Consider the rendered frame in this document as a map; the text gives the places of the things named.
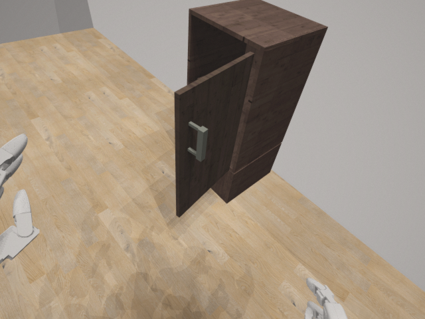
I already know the handle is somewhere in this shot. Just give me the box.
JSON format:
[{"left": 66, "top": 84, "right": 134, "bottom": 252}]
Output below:
[{"left": 187, "top": 121, "right": 208, "bottom": 162}]

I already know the left robot hand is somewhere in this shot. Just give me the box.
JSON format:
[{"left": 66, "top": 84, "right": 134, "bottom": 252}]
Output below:
[{"left": 0, "top": 134, "right": 40, "bottom": 264}]

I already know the cupboard door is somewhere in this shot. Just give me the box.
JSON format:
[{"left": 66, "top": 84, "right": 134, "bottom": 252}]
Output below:
[{"left": 175, "top": 52, "right": 254, "bottom": 217}]

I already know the right robot hand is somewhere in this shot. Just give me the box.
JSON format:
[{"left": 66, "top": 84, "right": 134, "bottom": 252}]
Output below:
[{"left": 304, "top": 278, "right": 348, "bottom": 319}]

